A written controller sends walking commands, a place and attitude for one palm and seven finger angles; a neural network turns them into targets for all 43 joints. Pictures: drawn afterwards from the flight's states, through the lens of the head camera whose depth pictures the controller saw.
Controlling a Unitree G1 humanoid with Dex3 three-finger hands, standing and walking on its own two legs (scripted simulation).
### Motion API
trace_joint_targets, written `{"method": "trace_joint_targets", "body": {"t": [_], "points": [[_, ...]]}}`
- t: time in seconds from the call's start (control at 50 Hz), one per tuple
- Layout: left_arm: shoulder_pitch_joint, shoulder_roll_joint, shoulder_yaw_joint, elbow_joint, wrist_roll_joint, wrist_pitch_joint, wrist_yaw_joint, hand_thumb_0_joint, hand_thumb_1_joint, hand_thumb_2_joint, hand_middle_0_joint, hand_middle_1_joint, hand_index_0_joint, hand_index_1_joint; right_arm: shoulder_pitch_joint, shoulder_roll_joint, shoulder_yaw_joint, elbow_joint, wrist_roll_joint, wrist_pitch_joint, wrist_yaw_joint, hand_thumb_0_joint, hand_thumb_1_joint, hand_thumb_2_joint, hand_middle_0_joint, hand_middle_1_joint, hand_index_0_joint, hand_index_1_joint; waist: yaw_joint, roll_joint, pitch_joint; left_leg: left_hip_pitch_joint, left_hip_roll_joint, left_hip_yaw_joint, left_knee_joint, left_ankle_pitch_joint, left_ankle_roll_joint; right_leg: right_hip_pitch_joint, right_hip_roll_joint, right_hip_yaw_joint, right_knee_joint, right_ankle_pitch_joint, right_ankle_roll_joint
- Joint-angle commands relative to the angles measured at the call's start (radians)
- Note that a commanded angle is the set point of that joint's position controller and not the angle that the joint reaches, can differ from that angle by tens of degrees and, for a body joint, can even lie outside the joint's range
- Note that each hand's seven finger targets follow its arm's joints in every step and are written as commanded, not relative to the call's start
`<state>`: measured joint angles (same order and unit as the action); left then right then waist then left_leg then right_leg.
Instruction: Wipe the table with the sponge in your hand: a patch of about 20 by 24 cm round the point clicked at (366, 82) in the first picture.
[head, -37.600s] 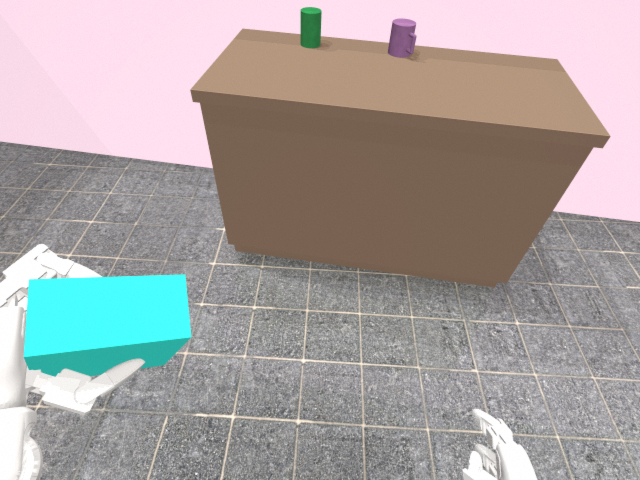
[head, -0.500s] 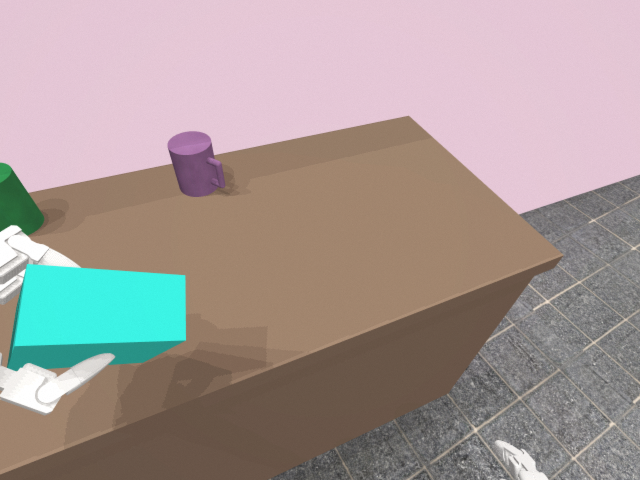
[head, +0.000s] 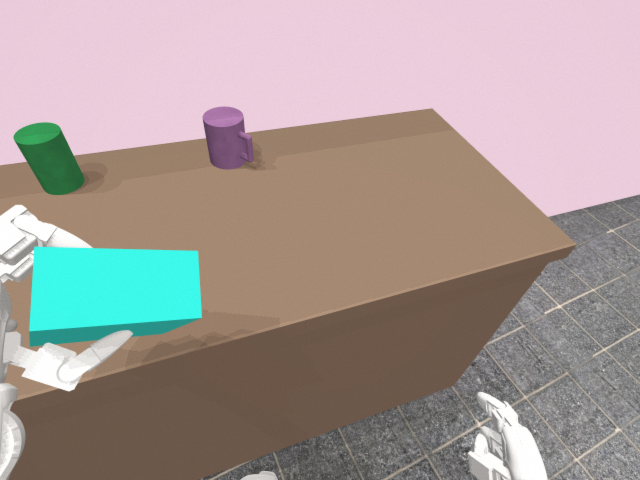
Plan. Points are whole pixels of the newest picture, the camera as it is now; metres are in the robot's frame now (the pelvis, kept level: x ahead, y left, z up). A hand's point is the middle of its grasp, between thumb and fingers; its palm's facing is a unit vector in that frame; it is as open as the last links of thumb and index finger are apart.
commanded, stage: step back with the hand held close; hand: left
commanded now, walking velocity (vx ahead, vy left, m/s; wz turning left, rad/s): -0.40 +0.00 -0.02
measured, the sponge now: (135, 298) +0.24 +0.20 +0.17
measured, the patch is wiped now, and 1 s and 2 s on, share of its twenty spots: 0.95 0.95 0.95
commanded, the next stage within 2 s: stop stepping back and stand still in 0.60 s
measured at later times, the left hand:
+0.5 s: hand (44, 394) +0.13 +0.21 +0.21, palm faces +0.32 -0.90 -0.30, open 10.1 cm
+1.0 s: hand out of the picture -0.04 +0.24 +0.20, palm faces +0.38 -0.84 -0.38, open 10.1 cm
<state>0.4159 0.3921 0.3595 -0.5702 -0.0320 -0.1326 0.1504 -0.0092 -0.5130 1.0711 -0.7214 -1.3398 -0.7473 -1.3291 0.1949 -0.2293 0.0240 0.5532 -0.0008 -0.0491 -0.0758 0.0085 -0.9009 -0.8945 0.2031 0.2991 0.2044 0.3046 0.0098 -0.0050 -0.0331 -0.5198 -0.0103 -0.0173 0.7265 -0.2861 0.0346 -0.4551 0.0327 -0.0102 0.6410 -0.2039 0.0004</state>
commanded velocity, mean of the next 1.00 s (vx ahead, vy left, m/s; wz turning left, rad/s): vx -0.15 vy -0.01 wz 0.00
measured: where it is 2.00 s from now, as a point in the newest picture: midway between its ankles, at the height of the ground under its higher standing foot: outside the picture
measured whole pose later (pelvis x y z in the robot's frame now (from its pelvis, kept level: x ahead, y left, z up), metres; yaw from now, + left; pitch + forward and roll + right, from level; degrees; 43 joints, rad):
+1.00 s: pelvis -0.25 +0.01 +0.00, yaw +0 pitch -3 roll -4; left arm 0.42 0.40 0.34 -0.54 -0.04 -0.10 0.12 -0.01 -0.52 1.08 -0.72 -1.34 -0.75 -1.33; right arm 0.24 -0.21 0.02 0.62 0.02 -0.06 -0.04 0.01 -0.90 -0.89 0.20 0.30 0.20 0.30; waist -0.01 0.05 -0.02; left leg -0.56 0.06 -0.05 0.99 -0.41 0.01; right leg -0.27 0.05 -0.10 0.63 -0.31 -0.03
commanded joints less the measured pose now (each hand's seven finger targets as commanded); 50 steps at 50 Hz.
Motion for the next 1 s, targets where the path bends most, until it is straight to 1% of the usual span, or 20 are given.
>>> {"method": "trace_joint_targets", "body": {"t": [0.0, 0.08, 0.14, 0.18, 0.32, 0.34, 0.38, 0.4, 0.44, 0.48, 0.54, 0.58, 0.62, 0.68, 0.74, 0.82, 0.9, 0.92, 0.94, 0.98], "points": [[-0.083, 0.180, 0.100, -0.264, -0.011, -0.078, 0.023, 0.000, 0.100, 1.300, -1.200, -1.600, -1.200, -1.600, -0.085, -0.126, -0.056, -0.151, 0.003, -0.043, -0.005, 0.000, -0.900, -0.900, 0.200, 0.300, 0.200, 0.300, -0.030, 0.009, -0.120, 0.061, 0.093, -0.147, -0.108, -0.197, 0.006, 0.019, -0.192, 0.217, -0.147, -0.012, -0.081], [-0.029, 0.230, 0.167, -0.331, -0.007, -0.090, 0.037, 0.000, 0.100, 1.300, -1.200, -1.600, -1.200, -1.600, -0.093, -0.141, -0.066, -0.165, -0.001, -0.043, -0.002, 0.000, -0.900, -0.900, 0.200, 0.300, 0.200, 0.300, -0.027, 0.091, -0.140, 0.015, 0.131, -0.199, -0.201, -0.263, 0.026, 0.048, -0.135, 0.156, -0.057, -0.042, -0.052], [-0.025, 0.199, 0.184, -0.335, 0.020, -0.097, 0.033, 0.000, 0.100, 1.300, -1.200, -1.600, -1.200, -1.600, -0.090, -0.152, -0.079, -0.159, -0.017, -0.062, 0.003, 0.000, -0.900, -0.900, 0.200, 0.300, 0.200, 0.300, -0.022, 0.292, -0.146, -0.175, 0.296, -0.362, -0.456, -0.422, 0.109, 0.210, 0.023, 0.048, 0.312, -0.167, 0.016], [-0.058, 0.223, 0.210, -0.320, 0.027, -0.099, 0.033, 0.000, 0.100, 1.300, -1.200, -1.600, -1.200, -1.600, -0.067, -0.141, -0.090, -0.134, -0.021, -0.071, 0.013, 0.000, -0.900, -0.900, 0.200, 0.300, 0.200, 0.300, -0.031, 0.282, -0.129, -0.203, 0.338, -0.377, -0.499, -0.402, 0.133, 0.200, 0.049, 0.069, 0.499, -0.226, 0.028], [-0.071, 0.113, 0.095, -0.217, -0.016, -0.109, 0.006, 0.000, 0.100, 1.300, -1.200, -1.600, -1.200, -1.600, -0.052, -0.107, -0.058, -0.077, -0.007, -0.117, 0.021, 0.000, -0.900, -0.900, 0.200, 0.300, 0.200, 0.300, -0.016, 0.208, -0.143, 0.210, 0.245, -0.241, -0.278, 0.021, 0.037, 0.141, -0.005, 0.055, -0.183, -0.122, -0.011], [-0.104, 0.106, 0.069, -0.225, -0.012, -0.118, -0.001, 0.000, 0.100, 1.300, -1.200, -1.600, -1.200, -1.600, -0.052, -0.100, -0.057, -0.070, -0.003, -0.117, 0.024, 0.000, -0.900, -0.900, 0.200, 0.300, 0.200, 0.300, -0.016, 0.152, -0.152, 0.251, 0.198, -0.180, -0.148, 0.039, 0.004, 0.136, -0.052, 0.069, -0.322, -0.002, -0.036], [-0.136, 0.169, 0.066, -0.235, -0.008, -0.139, 0.004, 0.000, 0.100, 1.300, -1.200, -1.600, -1.200, -1.600, -0.042, -0.067, -0.057, -0.059, 0.013, -0.103, 0.020, 0.000, -0.900, -0.900, 0.200, 0.300, 0.200, 0.300, -0.033, -0.180, -0.189, 0.174, 0.021, 0.005, 0.288, -0.135, -0.079, 0.164, -0.329, 0.298, -0.356, 0.517, -0.158], [-0.131, 0.155, 0.044, -0.230, -0.012, -0.129, 0.001, 0.000, 0.100, 1.300, -1.200, -1.600, -1.200, -1.600, -0.103, -0.095, -0.086, -0.100, 0.034, -0.100, 0.005, 0.000, -0.900, -0.900, 0.200, 0.300, 0.200, 0.300, -0.003, -0.314, -0.109, 0.041, -0.022, -0.025, 0.492, -0.244, -0.071, 0.133, -0.377, 0.317, -0.307, 0.675, -0.193], [-0.018, 0.160, 0.100, -0.178, -0.026, -0.114, -0.012, 0.000, 0.100, 1.300, -1.200, -1.600, -1.200, -1.600, -0.129, -0.056, -0.053, -0.132, 0.022, -0.087, 0.006, 0.000, -0.900, -0.900, 0.200, 0.300, 0.200, 0.300, -0.006, -0.195, -0.066, -0.040, 0.025, -0.085, 0.583, -0.209, -0.065, 0.109, -0.363, 0.230, -0.241, 0.657, -0.191], [-0.055, 0.182, 0.107, -0.173, -0.016, -0.120, -0.016, 0.000, 0.100, 1.300, -1.200, -1.600, -1.200, -1.600, -0.145, -0.043, -0.016, -0.123, 0.002, -0.036, 0.009, 0.000, -0.900, -0.900, 0.200, 0.300, 0.200, 0.300, -0.022, 0.015, -0.027, -0.044, 0.046, -0.039, 0.387, -0.195, -0.061, 0.161, -0.326, 0.167, -0.197, 0.705, -0.154], [-0.023, 0.197, 0.141, -0.181, -0.029, -0.136, 0.002, 0.000, 0.100, 1.300, -1.200, -1.600, -1.200, -1.600, -0.133, -0.065, -0.032, -0.145, 0.016, -0.034, -0.007, 0.000, -0.900, -0.900, 0.200, 0.300, 0.200, 0.300, -0.022, -0.080, -0.085, 0.037, 0.036, -0.003, -0.006, -0.105, -0.054, 0.240, -0.276, 0.165, -0.059, 0.764, -0.118], [0.019, 0.208, 0.156, -0.209, -0.042, -0.133, 0.009, 0.000, 0.100, 1.300, -1.200, -1.600, -1.200, -1.600, -0.107, -0.101, -0.059, -0.145, 0.024, -0.039, -0.017, 0.000, -0.900, -0.900, 0.200, 0.300, 0.200, 0.300, -0.033, -0.032, -0.165, 0.238, 0.088, -0.011, -0.291, 0.217, -0.034, 0.210, -0.215, 0.123, 0.054, 0.570, -0.059], [-0.006, 0.201, 0.158, -0.326, -0.044, -0.141, 0.011, 0.000, 0.100, 1.300, -1.200, -1.600, -1.200, -1.600, -0.072, -0.128, -0.096, -0.155, 0.019, -0.058, 0.005, 0.000, -0.900, -0.900, 0.200, 0.300, 0.200, 0.300, -0.022, 0.242, -0.223, 0.546, 0.371, -0.294, -0.272, 0.937, 0.090, -0.157, -0.025, 0.078, 0.299, -0.285, 0.017], [0.060, 0.206, 0.182, -0.394, -0.040, -0.126, 0.003, 0.000, 0.100, 1.300, -1.200, -1.600, -1.200, -1.600, -0.033, -0.118, -0.096, -0.115, 0.002, -0.105, 0.033, 0.000, -0.900, -0.900, 0.200, 0.300, 0.200, 0.300, -0.014, 0.255, -0.284, 0.597, 0.337, -0.230, -0.213, 0.996, 0.111, -0.210, -0.021, 0.111, 0.390, -0.376, 0.038], [0.016, 0.150, 0.121, -0.403, -0.018, -0.076, 0.006, 0.000, 0.100, 1.300, -1.200, -1.600, -1.200, -1.600, -0.047, -0.124, -0.102, -0.112, 0.036, -0.125, 0.062, 0.000, -0.900, -0.900, 0.200, 0.300, 0.200, 0.300, -0.025, 0.219, -0.191, 0.413, 0.290, -0.142, -0.273, 0.544, 0.076, -0.093, -0.051, 0.076, 0.342, -0.173, 0.036], [0.020, 0.158, 0.103, -0.304, -0.014, -0.036, 0.014, 0.000, 0.100, 1.300, -1.200, -1.600, -1.200, -1.600, -0.104, -0.128, -0.066, -0.130, 0.032, -0.112, 0.045, 0.000, -0.900, -0.900, 0.200, 0.300, 0.200, 0.300, -0.027, 0.273, -0.062, 0.067, 0.244, -0.186, -0.450, -0.360, 0.060, 0.133, -0.024, -0.015, 0.161, -0.184, 0.013], [-0.034, 0.153, 0.104, -0.138, -0.014, -0.019, -0.011, 0.000, 0.100, 1.300, -1.200, -1.600, -1.200, -1.600, -0.114, -0.111, -0.050, -0.122, 0.022, -0.072, 0.030, 0.000, -0.900, -0.900, 0.200, 0.300, 0.200, 0.300, 0.006, 0.133, -0.051, -0.061, 0.123, -0.042, -0.202, -0.433, 0.003, 0.341, 0.001, -0.103, -0.165, -0.113, -0.034], [-0.065, 0.167, 0.098, -0.114, -0.009, -0.019, -0.017, 0.000, 0.100, 1.300, -1.200, -1.600, -1.200, -1.600, -0.098, -0.102, -0.053, -0.119, 0.023, -0.061, 0.026, 0.000, -0.900, -0.900, 0.200, 0.300, 0.200, 0.300, 0.006, -0.054, -0.031, -0.063, 0.028, 0.058, 0.103, -0.405, -0.014, 0.282, -0.073, -0.037, -0.293, -0.090, -0.081], [-0.108, 0.184, 0.099, -0.123, -0.014, -0.025, -0.022, 0.000, 0.100, 1.300, -1.200, -1.600, -1.200, -1.600, -0.100, -0.100, -0.060, -0.118, 0.033, -0.053, 0.023, 0.000, -0.900, -0.900, 0.200, 0.300, 0.200, 0.300, -0.006, -0.255, -0.022, -0.050, -0.030, 0.076, 0.581, -0.254, -0.026, 0.129, -0.257, 0.215, -0.411, -0.003, -0.165], [-0.217, 0.169, 0.070, -0.102, -0.022, -0.029, -0.037, 0.000, 0.100, 1.300, -1.200, -1.600, -1.200, -1.600, -0.100, -0.107, -0.063, -0.077, 0.048, -0.074, 0.025, 0.000, -0.900, -0.900, 0.200, 0.300, 0.200, 0.300, -0.043, -0.302, -0.026, -0.081, -0.010, -0.061, 0.806, -0.078, -0.043, -0.003, -0.330, 0.358, -0.444, -0.025, -0.180]]}}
